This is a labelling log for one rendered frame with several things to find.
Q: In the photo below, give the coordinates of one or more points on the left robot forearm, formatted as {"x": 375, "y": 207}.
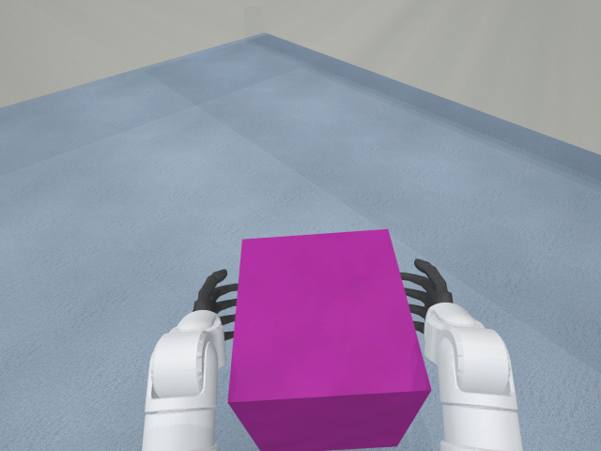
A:
{"x": 182, "y": 382}

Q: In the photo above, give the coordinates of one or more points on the carton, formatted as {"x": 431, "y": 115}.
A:
{"x": 325, "y": 353}

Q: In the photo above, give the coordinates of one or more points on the right robot forearm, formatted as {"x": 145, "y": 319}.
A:
{"x": 475, "y": 374}

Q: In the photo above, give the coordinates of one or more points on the left robot hand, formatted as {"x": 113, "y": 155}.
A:
{"x": 208, "y": 295}

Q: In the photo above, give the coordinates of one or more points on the right robot hand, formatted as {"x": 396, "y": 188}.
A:
{"x": 435, "y": 286}

